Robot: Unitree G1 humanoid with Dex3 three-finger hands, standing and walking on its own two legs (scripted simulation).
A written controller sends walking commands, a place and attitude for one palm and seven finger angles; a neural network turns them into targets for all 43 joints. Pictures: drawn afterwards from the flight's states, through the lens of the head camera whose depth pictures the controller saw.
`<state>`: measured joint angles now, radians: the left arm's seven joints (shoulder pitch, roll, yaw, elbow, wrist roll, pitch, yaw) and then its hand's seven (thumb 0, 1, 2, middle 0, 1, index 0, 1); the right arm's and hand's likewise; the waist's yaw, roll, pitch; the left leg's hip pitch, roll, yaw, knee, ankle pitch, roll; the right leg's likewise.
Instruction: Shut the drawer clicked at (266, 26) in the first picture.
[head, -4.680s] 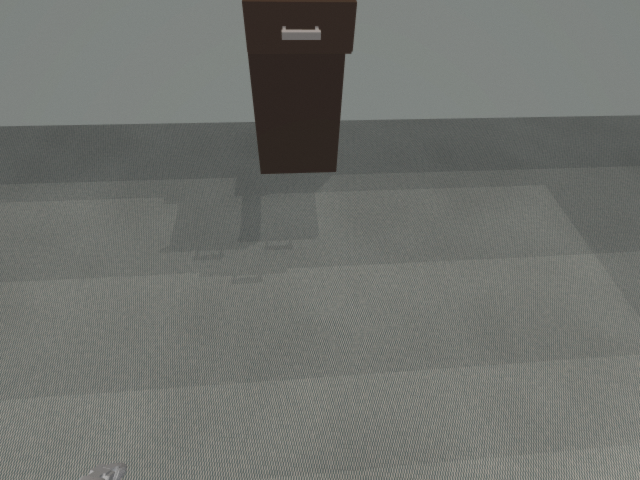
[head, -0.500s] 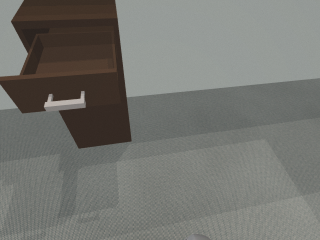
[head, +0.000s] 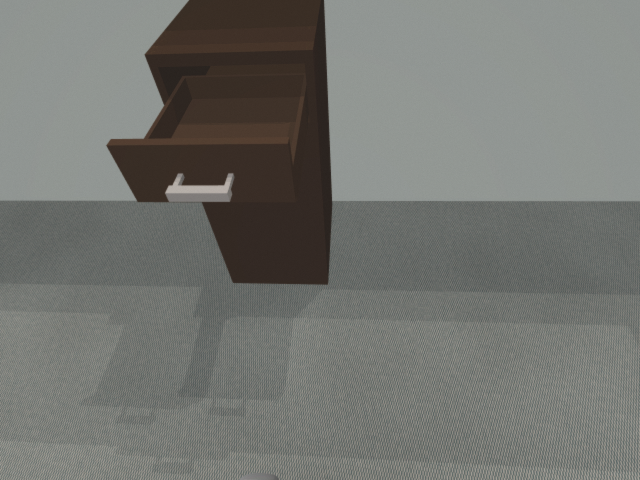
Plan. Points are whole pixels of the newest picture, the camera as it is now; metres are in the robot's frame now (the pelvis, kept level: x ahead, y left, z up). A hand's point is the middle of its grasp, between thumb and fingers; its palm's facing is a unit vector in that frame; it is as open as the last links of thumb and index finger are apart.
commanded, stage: take the last steps up to it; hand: left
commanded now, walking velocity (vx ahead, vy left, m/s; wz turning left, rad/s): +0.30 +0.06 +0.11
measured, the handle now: (202, 186) +0.59 +0.27 +0.01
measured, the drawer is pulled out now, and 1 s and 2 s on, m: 0.30 0.30 0.30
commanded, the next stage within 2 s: come to a stop and stand still in 0.96 s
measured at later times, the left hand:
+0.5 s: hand out of the picture +0.06 +0.26 -0.18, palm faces +0.09 -0.98 -0.17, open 7.4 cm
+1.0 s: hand (220, 381) +0.29 +0.21 -0.16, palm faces +0.05 -0.97 -0.23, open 7.1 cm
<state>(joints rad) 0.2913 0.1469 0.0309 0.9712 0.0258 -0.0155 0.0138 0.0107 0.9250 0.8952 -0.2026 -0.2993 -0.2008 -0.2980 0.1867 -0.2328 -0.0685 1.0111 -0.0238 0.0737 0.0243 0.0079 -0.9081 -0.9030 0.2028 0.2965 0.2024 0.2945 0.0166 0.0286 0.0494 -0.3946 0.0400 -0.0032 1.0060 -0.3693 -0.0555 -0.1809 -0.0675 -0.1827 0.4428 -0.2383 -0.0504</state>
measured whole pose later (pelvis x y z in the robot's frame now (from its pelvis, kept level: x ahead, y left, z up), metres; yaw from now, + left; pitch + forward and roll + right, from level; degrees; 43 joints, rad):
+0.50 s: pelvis +0.06 +0.07 +0.00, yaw +2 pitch -1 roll +1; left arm 0.28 0.20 0.06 1.08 0.03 0.01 -0.02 0.01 0.91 0.90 -0.20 -0.30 -0.19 -0.30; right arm 0.36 -0.16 -0.02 1.10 -0.01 -0.05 -0.02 0.00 -0.93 -0.90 0.21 0.30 0.21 0.29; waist 0.01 -0.04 0.03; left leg -0.01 -0.02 0.11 0.29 -0.26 0.04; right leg -0.54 -0.10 -0.06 1.02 -0.23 0.02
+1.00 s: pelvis +0.23 +0.02 +0.00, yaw +1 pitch -1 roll +0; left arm 0.19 0.17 0.06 1.04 0.01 -0.06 0.02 -0.02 0.96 0.90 -0.20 -0.30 -0.20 -0.30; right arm 0.25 -0.16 -0.05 1.07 -0.02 -0.01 -0.01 0.01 -0.91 -0.90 0.20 0.30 0.20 0.29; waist -0.03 0.03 0.04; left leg -0.50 0.12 0.05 0.99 -0.28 -0.03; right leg -0.20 0.01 -0.17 0.40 -0.19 -0.08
